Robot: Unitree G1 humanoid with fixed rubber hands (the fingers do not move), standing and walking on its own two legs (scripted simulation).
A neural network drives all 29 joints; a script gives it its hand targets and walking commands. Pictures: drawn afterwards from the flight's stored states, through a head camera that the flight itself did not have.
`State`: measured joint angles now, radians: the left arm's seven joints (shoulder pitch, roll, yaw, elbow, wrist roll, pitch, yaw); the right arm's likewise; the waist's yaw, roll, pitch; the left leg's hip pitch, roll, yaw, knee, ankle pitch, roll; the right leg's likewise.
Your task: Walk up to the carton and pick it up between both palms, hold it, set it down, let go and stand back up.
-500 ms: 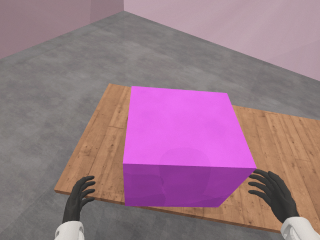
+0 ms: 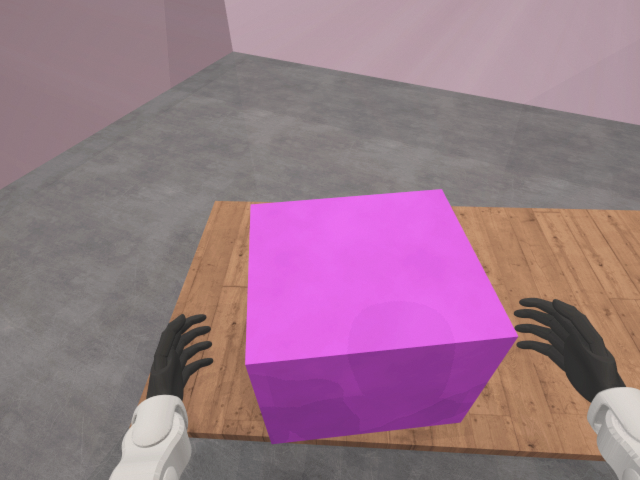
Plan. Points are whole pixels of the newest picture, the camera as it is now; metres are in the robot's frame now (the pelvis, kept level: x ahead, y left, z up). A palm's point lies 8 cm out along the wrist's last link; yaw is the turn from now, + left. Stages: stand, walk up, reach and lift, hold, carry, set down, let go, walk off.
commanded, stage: reach and lift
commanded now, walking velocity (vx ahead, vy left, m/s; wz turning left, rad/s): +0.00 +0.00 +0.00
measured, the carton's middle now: (357, 315) +0.37 -0.04 -0.02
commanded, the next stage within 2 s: none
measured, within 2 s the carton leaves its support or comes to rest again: neither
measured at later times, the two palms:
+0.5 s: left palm (171, 286) +0.33 +0.19 +0.11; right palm (548, 290) +0.35 -0.28 +0.07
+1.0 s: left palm (168, 283) +0.35 +0.20 +0.10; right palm (554, 215) +0.40 -0.27 +0.16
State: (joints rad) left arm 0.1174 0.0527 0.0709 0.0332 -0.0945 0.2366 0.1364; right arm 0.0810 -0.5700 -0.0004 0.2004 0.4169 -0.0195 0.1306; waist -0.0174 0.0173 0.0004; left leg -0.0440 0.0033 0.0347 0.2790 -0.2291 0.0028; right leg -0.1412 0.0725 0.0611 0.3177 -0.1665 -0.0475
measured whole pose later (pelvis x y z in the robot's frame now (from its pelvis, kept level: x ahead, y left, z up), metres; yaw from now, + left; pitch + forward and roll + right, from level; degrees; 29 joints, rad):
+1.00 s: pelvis -0.03 -0.02 +0.00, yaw +2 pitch +8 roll +0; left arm -0.55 0.23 0.12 0.22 -0.13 0.57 0.15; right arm -0.74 -0.56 -0.03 0.71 0.45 0.25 0.17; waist -0.01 -0.08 -0.05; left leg -0.32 0.03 -0.02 0.36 -0.19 -0.04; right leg -0.36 0.09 0.01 0.31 -0.10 -0.08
